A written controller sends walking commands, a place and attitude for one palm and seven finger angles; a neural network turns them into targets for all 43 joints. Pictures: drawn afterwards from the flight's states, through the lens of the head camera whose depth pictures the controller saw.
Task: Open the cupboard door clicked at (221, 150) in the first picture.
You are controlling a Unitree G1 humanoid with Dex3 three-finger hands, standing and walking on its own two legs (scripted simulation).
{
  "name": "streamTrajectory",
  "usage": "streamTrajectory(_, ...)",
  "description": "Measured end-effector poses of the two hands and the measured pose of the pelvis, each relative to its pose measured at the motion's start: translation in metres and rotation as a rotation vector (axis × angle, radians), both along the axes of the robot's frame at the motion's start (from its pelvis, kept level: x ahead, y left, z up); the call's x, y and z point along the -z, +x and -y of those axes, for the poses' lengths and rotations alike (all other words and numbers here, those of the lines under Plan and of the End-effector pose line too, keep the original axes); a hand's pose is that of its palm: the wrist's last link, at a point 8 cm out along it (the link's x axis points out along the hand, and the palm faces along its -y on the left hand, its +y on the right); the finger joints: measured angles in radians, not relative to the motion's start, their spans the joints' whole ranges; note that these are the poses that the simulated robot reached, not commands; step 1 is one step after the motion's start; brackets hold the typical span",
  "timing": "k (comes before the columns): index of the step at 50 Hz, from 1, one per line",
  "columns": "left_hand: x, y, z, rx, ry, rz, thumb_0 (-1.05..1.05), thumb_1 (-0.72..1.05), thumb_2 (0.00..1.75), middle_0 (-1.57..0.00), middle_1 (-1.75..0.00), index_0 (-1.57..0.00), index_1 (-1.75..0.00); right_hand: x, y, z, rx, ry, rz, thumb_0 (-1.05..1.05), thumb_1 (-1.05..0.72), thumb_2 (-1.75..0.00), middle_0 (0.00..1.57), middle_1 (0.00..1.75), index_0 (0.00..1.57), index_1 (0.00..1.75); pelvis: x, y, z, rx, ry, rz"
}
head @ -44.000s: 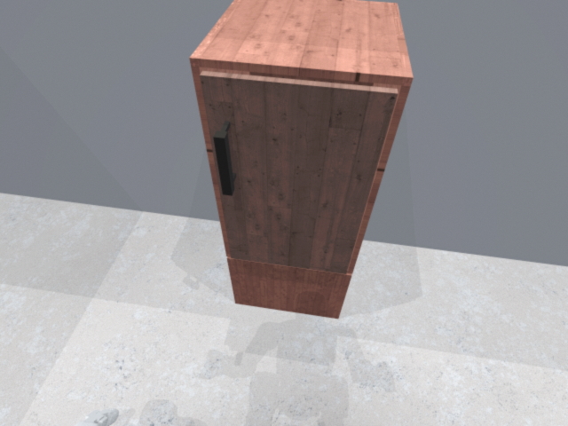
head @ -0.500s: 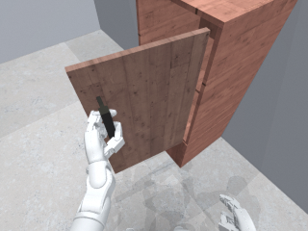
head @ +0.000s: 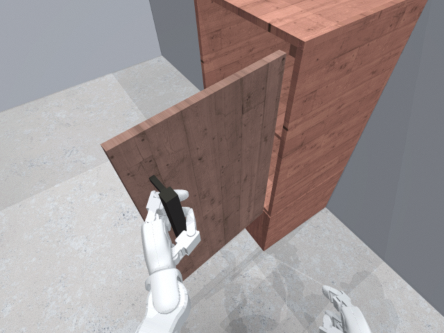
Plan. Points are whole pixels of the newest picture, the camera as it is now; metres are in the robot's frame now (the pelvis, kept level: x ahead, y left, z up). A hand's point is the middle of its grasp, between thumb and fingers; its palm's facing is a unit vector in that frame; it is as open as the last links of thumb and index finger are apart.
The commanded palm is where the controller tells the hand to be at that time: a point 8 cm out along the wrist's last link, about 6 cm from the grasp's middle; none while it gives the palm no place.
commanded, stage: open thumb and fingers to let go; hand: left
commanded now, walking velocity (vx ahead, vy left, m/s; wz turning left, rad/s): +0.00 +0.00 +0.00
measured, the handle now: (170, 211) +0.33 +0.10 +0.05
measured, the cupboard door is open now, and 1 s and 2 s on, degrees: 97 97 98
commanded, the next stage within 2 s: slide the hand sideways off the handle in 0.78 s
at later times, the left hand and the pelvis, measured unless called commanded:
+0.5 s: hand (189, 229) +0.29 +0.06 +0.05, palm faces +0.32 -0.95 -0.02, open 12.8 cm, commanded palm +0.24 +0.11 +0.05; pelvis -0.01 +0.00 +0.00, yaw +1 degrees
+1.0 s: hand (185, 243) +0.27 +0.07 +0.05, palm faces +0.01 -1.00 -0.08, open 15.7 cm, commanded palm +0.24 +0.10 +0.05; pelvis -0.02 +0.03 -0.01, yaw +1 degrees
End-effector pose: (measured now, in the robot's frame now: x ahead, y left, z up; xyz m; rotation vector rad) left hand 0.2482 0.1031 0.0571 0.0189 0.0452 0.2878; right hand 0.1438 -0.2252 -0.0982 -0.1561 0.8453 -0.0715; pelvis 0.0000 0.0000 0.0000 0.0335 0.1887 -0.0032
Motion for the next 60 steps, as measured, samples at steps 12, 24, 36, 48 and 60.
streamTrajectory(12, 0.004, 0.007, 0.001, -0.041, 0.009, -0.004, 0.01, 0.41, 0.68, -0.35, -1.3, -0.36, -1.3, 0.006, 0.013, -0.003, -0.032, 0.024, 0.029, 0.01, -0.9, -0.9, 0.2, 0.29, 0.19, 0.3, 0.004, -0.007, 0.007, -0.013, 0.011, -0.012)
streamTrajectory(24, 0.002, 0.004, -0.002, -0.032, -0.004, 0.001, 0.0, -0.27, 0.4, -0.31, -1.21, -0.32, -1.21, 0.005, 0.011, -0.007, -0.033, 0.031, 0.027, 0.01, -0.9, -0.9, 0.2, 0.3, 0.2, 0.3, 0.003, -0.005, 0.005, -0.01, 0.01, -0.008)
streamTrajectory(36, 0.003, 0.0, -0.005, 0.011, 0.005, 0.008, -0.01, -0.48, 0.3, -0.24, -0.81, -0.26, -0.81, 0.002, 0.007, -0.011, -0.022, 0.009, 0.04, 0.01, -0.9, -0.9, 0.2, 0.29, 0.19, 0.3, 0.004, -0.008, -0.007, -0.008, -0.002, -0.006)
streamTrajectory(48, 0.005, -0.001, -0.014, 0.146, 0.029, 0.031, -0.01, -0.5, 0.3, -0.32, -0.51, -0.27, -0.56, 0.003, 0.007, -0.035, -0.058, 0.026, 0.058, 0.01, -0.9, -0.9, 0.2, 0.3, 0.19, 0.3, 0.008, -0.013, -0.022, -0.012, -0.013, -0.003)
streamTrajectory(60, 0.003, -0.013, -0.018, 0.488, -0.086, 0.029, -0.02, -0.5, 0.29, -0.17, -0.33, -0.15, -0.34, -0.007, -0.007, -0.05, -0.008, 0.024, 0.096, 0.02, -0.9, -0.9, 0.2, 0.3, 0.2, 0.3, 0.007, -0.018, -0.047, 0.018, -0.027, 0.022)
